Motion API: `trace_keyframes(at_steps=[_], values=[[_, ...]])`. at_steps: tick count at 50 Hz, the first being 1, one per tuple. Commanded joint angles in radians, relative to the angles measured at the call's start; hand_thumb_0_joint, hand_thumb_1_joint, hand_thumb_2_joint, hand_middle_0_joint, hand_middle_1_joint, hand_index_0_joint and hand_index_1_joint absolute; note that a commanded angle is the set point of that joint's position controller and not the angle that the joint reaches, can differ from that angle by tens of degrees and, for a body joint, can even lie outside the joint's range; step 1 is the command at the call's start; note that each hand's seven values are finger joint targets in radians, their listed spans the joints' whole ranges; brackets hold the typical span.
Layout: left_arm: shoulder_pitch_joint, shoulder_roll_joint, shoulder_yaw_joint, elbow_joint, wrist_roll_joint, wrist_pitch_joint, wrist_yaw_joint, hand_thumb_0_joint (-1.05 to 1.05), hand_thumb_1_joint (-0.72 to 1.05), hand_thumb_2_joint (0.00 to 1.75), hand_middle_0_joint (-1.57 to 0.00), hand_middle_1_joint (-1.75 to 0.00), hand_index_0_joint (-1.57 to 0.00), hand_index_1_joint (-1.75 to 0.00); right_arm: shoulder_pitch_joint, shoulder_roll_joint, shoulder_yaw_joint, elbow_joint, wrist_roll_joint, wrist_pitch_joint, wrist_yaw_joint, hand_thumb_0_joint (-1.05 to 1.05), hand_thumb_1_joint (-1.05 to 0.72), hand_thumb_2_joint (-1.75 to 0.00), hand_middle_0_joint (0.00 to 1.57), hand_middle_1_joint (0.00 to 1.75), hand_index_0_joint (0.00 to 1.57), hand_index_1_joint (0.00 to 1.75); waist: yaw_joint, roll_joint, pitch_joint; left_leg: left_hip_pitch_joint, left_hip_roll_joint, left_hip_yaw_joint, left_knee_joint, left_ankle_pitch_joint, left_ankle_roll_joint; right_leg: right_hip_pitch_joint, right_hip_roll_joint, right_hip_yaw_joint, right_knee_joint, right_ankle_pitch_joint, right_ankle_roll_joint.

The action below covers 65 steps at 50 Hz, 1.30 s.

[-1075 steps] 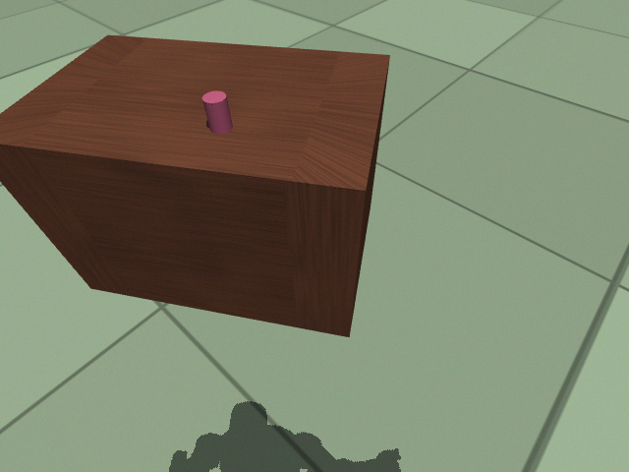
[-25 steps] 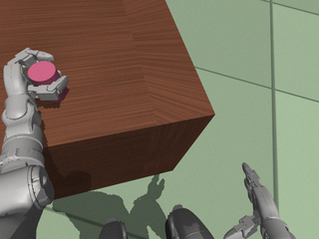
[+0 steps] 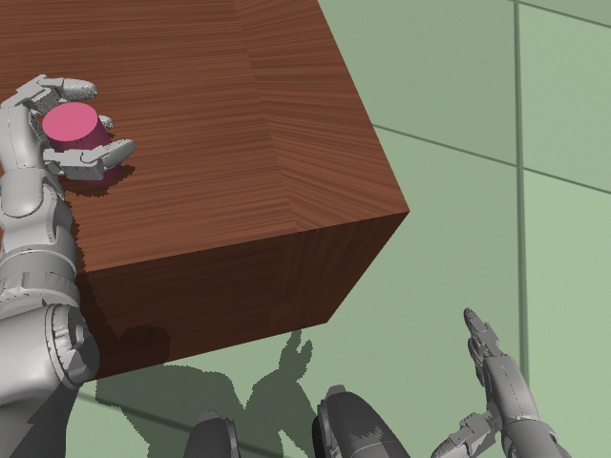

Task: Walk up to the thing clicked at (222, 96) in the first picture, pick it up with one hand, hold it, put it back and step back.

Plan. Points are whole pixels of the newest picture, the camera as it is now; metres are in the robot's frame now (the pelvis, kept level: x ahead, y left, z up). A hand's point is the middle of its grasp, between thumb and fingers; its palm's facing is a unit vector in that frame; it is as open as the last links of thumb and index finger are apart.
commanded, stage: open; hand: left
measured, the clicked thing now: (86, 145) +0.52 +0.20 +0.05
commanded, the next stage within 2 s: withdraw in 0.18 s
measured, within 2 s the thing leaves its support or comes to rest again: neither
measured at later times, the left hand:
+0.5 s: hand (63, 119) +0.53 +0.21 +0.09, palm faces +0.18 -0.98 +0.00, open 16.8 cm
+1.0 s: hand out of the picture +0.50 +0.30 +0.17, palm faces +0.28 -0.93 -0.24, open 17.6 cm
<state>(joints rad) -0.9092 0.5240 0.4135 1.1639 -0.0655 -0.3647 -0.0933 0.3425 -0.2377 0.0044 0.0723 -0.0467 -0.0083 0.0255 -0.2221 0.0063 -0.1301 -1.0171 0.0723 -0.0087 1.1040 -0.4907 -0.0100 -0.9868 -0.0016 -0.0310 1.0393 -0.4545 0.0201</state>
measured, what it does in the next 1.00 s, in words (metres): stands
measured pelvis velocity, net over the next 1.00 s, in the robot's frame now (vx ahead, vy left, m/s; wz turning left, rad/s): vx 0.02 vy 0.01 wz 0.00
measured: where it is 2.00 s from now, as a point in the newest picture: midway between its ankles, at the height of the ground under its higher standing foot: outside the picture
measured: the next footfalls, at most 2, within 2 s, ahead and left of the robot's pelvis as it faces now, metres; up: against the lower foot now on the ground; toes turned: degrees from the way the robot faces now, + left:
none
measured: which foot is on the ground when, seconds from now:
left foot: down 0.00-1.00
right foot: down 0.00-1.00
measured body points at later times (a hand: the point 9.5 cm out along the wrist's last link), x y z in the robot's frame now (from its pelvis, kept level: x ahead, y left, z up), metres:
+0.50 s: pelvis +0.01 +0.00 +0.00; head +0.14 +0.03 +0.43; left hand +0.52 +0.27 +0.09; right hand +0.16 -0.27 -0.01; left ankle +0.01 +0.12 -0.66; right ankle +0.02 -0.14 -0.66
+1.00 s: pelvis +0.02 +0.01 +0.04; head +0.10 +0.01 +0.49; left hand +0.48 +0.35 +0.19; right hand +0.17 -0.25 -0.02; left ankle +0.01 +0.12 -0.66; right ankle +0.02 -0.14 -0.66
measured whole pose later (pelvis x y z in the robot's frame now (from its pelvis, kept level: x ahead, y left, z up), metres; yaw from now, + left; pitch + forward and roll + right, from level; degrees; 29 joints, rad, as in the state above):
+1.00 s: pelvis +0.02 +0.01 +0.04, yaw +0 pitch +16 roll -2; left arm -0.86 0.68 0.40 1.09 0.03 -0.04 -0.12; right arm 0.34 -0.25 0.00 0.23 0.03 0.07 0.02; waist -0.12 0.03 -0.12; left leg -0.70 0.05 0.03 0.85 -0.43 0.00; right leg -0.68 -0.02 -0.01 0.80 -0.39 0.03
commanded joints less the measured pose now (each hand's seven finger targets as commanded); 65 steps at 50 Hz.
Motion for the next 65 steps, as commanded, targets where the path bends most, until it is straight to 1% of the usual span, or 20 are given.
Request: trace_keyframes(at_steps=[1,5,14,17,18,24,27,30,31,39,40,41,42,43,48,53,55,61,64,65], values=[[-0.424,0.247,0.032,-0.212,-0.005,-0.065,0.004,0.0,-0.46,0.37,-0.62,-0.54,-0.62,-0.54,0.032,-0.153,-0.094,-0.172,0.004,-0.038,-0.016,0.0,0.53,-0.05,0.05,0.05,0.05,0.05,0.001,0.19,-0.547,0.401,-0.032,-0.022,-0.099,0.429,0.019,0.219,0.03,0.0,-0.095,0.359,-0.041],[-0.433,0.237,0.027,-0.214,-0.002,-0.065,0.011,0.0,-0.5,0.31,-0.53,-0.45,-0.53,-0.45,0.023,-0.141,-0.094,-0.176,0.006,-0.033,-0.018,0.0,0.53,-0.05,0.05,0.05,0.05,0.05,-0.001,0.159,-0.527,0.35,-0.035,-0.016,-0.105,0.368,0.026,0.242,0.03,0.007,-0.1,0.34,-0.036],[-0.44,0.206,0.005,-0.251,-0.006,-0.065,0.007,0.0,-0.6,0.13,-0.27,-0.19,-0.27,-0.2,0.044,-0.143,-0.098,-0.156,0.005,-0.026,-0.014,0.0,0.53,-0.05,0.05,0.05,0.05,0.05,0.002,0.205,-0.538,0.44,-0.024,-0.03,-0.101,0.466,0.01,0.185,0.037,-0.009,-0.087,0.353,-0.046],[-0.426,0.287,0.054,-0.271,-0.001,-0.062,0.018,0.0,-0.52,0.11,-0.11,-0.11,-0.11,-0.11,0.032,-0.196,-0.147,-0.206,0.008,-0.026,-0.02,0.0,0.55,-0.05,0.05,0.05,0.05,0.05,0.001,0.165,-0.546,0.417,-0.027,-0.025,-0.106,0.436,0.016,0.219,0.036,-0.003,-0.096,0.36,-0.04],[-0.434,0.296,0.054,-0.299,-0.002,-0.064,0.017,0.0,-0.53,0.1,-0.09,-0.1,-0.09,-0.09,0.062,-0.175,-0.129,-0.185,0.006,-0.022,-0.017,0.0,0.55,-0.05,0.05,0.05,0.05,0.05,0.005,0.2,-0.588,0.429,-0.031,-0.018,-0.099,0.458,0.019,0.254,0.029,0.005,-0.093,0.39,-0.038],[-0.481,0.384,0.098,-0.37,-0.005,-0.035,0.013,0.0,-0.55,0.07,-0.05,-0.06,-0.05,-0.06,0.004,-0.179,-0.121,-0.252,0.018,-0.016,-0.029,0.0,0.54,-0.05,0.05,0.05,0.05,0.05,0.039,0.196,-0.623,0.468,-0.034,-0.012,-0.131,0.488,0.013,0.343,0.027,0.008,-0.118,0.423,-0.037],[-0.492,0.371,0.069,-0.385,-0.008,0.003,-0.008,0.0,-0.58,0.05,-0.06,-0.05,-0.07,-0.05,0.084,-0.128,-0.087,-0.128,0.021,0.002,-0.032,0.0,0.53,-0.05,0.05,0.05,0.05,0.05,0.05,0.249,-0.6,0.509,-0.034,-0.006,-0.146,0.545,0.01,0.351,0.023,0.012,-0.137,0.463,-0.036],[-0.429,0.4,0.082,-0.306,-0.007,0.059,-0.033,0.0,-0.6,0.02,-0.06,-0.04,-0.07,-0.04,0.032,-0.169,-0.11,-0.124,0.028,-0.002,-0.038,0.0,0.54,-0.05,0.05,0.05,0.05,0.05,0.056,0.213,-0.562,0.506,-0.033,-0.003,-0.168,0.565,0.011,0.389,0.023,0.01,-0.158,0.499,-0.035],[-0.44,0.363,0.049,-0.304,-0.006,0.076,-0.048,0.0,-0.58,0.02,-0.06,-0.04,-0.07,-0.03,0.052,-0.111,-0.06,-0.058,0.033,0.002,-0.031,0.0,0.54,-0.05,0.05,0.05,0.05,0.05,0.066,0.226,-0.517,0.514,-0.034,-0.002,-0.18,0.559,0.011,0.359,0.026,0.009,-0.171,0.476,-0.036],[-0.376,0.338,0.035,-0.221,-0.043,0.181,-0.123,0.0,-0.57,0.0,-0.04,-0.02,-0.06,-0.01,0.0,-0.161,-0.092,-0.033,0.059,-0.018,-0.034,0.0,0.56,-0.04,0.05,0.05,0.05,0.05,0.06,0.079,-0.426,0.503,-0.031,0.005,-0.25,0.504,0.029,0.417,0.028,0.003,-0.238,0.47,-0.03],[-0.383,0.325,0.019,-0.244,-0.046,0.188,-0.132,0.0,-0.61,0.06,-0.06,-0.07,-0.06,-0.08,0.02,-0.132,-0.069,-0.004,0.062,-0.022,-0.031,0.0,0.58,-0.05,0.05,0.05,0.05,0.05,0.07,0.109,-0.418,0.526,-0.032,0.008,-0.252,0.521,0.026,0.407,0.027,0.002,-0.242,0.468,-0.03],[-0.396,0.49,0.013,-0.329,0.065,0.201,-0.078,0.0,-0.61,0.05,-0.06,-0.08,-0.06,-0.08,-0.013,-0.185,-0.093,-0.087,0.068,-0.005,-0.029,0.0,0.58,-0.05,0.05,0.05,0.05,0.05,0.114,0.143,-0.522,0.611,-0.045,0.021,-0.287,0.559,0.012,0.476,0.018,-0.002,-0.267,0.513,-0.029],[-0.348,0.405,-0.015,-0.217,0.057,0.227,-0.064,0.0,-0.61,0.05,-0.07,-0.07,-0.07,-0.08,0.042,-0.176,-0.104,-0.02,0.073,0.005,-0.028,0.0,0.55,-0.06,0.05,0.05,0.05,0.05,0.083,0.093,-0.44,0.595,-0.043,0.018,-0.292,0.557,0.014,0.447,0.026,-0.009,-0.269,0.51,-0.026],[-0.352,0.4,-0.015,-0.242,0.054,0.235,-0.053,0.0,-0.6,0.05,-0.06,-0.07,-0.06,-0.07,0.053,-0.15,-0.071,0.026,0.076,0.016,-0.022,0.0,0.58,-0.05,0.05,0.05,0.05,0.05,0.102,0.087,-0.37,0.558,-0.047,0.024,-0.3,0.531,0.018,0.445,0.024,-0.007,-0.28,0.495,-0.023],[-0.36,0.566,0.056,-0.314,0.099,0.26,0.007,0.0,-0.61,0.04,-0.08,-0.06,-0.07,-0.07,-0.032,-0.191,-0.114,-0.035,0.087,0.03,-0.018,0.0,0.52,-0.07,0.05,0.05,0.05,0.05,0.127,0.07,-0.447,0.611,-0.05,0.024,-0.33,0.533,0.023,0.533,0.014,-0.001,-0.305,0.499,-0.022],[-0.245,0.49,0.029,-0.326,0.096,0.27,0.039,0.0,-0.61,0.03,-0.08,-0.04,-0.07,-0.05,-0.001,-0.146,-0.091,0.056,0.093,0.035,-0.01,0.0,0.51,-0.07,0.05,0.05,0.05,0.05,0.156,0.136,-0.428,0.654,-0.049,0.033,-0.348,0.587,0.014,0.54,0.008,0.001,-0.324,0.509,-0.027],[-0.19,0.4,-0.019,-0.368,0.089,0.276,0.042,0.0,-0.61,0.03,-0.07,-0.04,-0.07,-0.05,-0.03,-0.103,-0.057,0.078,0.097,0.027,0.002,0.0,0.52,-0.07,0.05,0.05,0.05,0.05,0.173,0.175,-0.397,0.686,-0.039,0.026,-0.359,0.625,0.001,0.507,0.013,-0.012,-0.327,0.48,-0.034],[0.054,0.313,-0.043,-0.666,0.06,0.282,0.072,0.0,-0.61,0.03,-0.08,-0.05,-0.07,-0.06,-0.02,-0.157,-0.115,0.075,0.1,0.012,-0.007,0.0,0.5,-0.07,0.05,0.05,0.05,0.05,0.199,0.157,-0.375,0.737,-0.035,0.024,-0.389,0.61,-0.009,0.539,0.016,-0.033,-0.355,0.447,-0.037],[0.322,0.271,-0.015,-0.843,0.033,0.296,0.094,0.0,-0.6,0.02,-0.08,-0.05,-0.08,-0.06,0.021,-0.213,-0.183,0.105,0.107,0.016,-0.026,0.0,0.5,-0.07,0.05,0.05,0.05,0.05,0.217,0.135,-0.297,0.748,-0.028,0.017,-0.425,0.583,-0.017,0.537,0.02,-0.049,-0.366,0.396,-0.039],[0.453,0.211,-0.036,-0.919,0.023,0.304,0.097,0.0,-0.6,0.02,-0.08,-0.05,-0.08,-0.06,0.005,-0.192,-0.167,0.075,0.111,0.016,-0.028,0.0,0.5,-0.07,0.05,0.05,0.05,0.05,0.231,0.103,-0.276,0.736,-0.031,0.021,-0.432,0.571,-0.013,0.561,0.018,-0.05,-0.373,0.399,-0.036]])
